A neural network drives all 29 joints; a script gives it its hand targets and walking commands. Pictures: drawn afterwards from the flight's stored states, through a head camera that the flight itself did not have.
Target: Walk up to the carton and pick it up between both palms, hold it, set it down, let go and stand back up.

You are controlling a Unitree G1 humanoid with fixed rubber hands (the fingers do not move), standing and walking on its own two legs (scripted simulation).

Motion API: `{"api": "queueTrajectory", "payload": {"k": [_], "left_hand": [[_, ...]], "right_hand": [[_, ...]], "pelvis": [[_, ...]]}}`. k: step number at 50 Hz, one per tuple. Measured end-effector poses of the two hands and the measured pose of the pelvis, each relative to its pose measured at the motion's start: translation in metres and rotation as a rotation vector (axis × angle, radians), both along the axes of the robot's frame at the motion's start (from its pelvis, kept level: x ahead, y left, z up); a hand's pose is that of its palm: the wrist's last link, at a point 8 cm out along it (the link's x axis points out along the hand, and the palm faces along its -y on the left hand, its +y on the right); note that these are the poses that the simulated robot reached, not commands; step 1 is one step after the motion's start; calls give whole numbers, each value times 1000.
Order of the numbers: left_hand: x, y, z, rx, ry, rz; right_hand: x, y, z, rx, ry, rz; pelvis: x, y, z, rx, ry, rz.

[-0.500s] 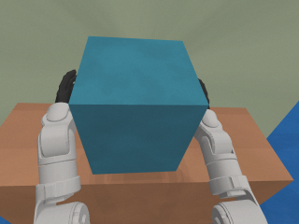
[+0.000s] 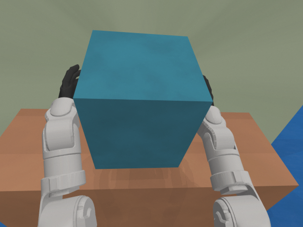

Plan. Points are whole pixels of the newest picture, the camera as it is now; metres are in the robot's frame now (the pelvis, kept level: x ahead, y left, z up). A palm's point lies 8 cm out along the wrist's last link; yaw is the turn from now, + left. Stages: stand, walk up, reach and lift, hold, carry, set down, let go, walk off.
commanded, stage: set down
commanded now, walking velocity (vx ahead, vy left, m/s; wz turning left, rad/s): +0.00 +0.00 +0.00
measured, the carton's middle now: (139, 105) +0.39 +0.01 +0.16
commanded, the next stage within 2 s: none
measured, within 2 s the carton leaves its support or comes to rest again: neither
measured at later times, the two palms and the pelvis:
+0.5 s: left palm (77, 105) +0.40 +0.17 +0.15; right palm (197, 115) +0.37 -0.16 +0.13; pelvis +0.03 +0.01 +0.00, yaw +0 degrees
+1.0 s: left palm (78, 107) +0.41 +0.18 +0.13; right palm (191, 121) +0.37 -0.15 +0.10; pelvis +0.03 +0.03 +0.00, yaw +0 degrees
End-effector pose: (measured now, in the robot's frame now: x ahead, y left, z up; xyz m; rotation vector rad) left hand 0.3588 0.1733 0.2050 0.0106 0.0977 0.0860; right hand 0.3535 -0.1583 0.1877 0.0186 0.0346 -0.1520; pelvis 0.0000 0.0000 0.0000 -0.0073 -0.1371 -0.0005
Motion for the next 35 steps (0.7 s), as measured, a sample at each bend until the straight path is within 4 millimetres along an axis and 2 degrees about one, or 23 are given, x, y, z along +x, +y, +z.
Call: {"api": "queueTrajectory", "payload": {"k": [5, 12, 16, 19, 27, 35], "left_hand": [[6, 4, -7, 22, -10, -20], [15, 7, -39, 37, 12, -41], [21, 6, -55, 41, 19, -44], [27, 3, -60, 33, 9, -52], [41, -2, -52, 37, -28, -71], [45, 10, -74, 45, 51, -70]], "right_hand": [[2, 4, -17, 14, -13, -15], [4, 9, -56, -9, 8, -31], [8, 8, -70, -31, 13, -37], [11, 5, -71, -42, 2, -47], [19, 0, -54, -68, -35, -70], [24, 11, -76, -42, 39, -61]], "pelvis": [[3, 3, 0, 2, -11, 5], [10, 7, 0, -2, 2, 8], [15, 9, 0, -8, 18, 7], [20, 10, 0, -12, 35, 6], [32, 11, 0, -17, 37, 0], [35, 18, 0, -19, 29, -2]]}}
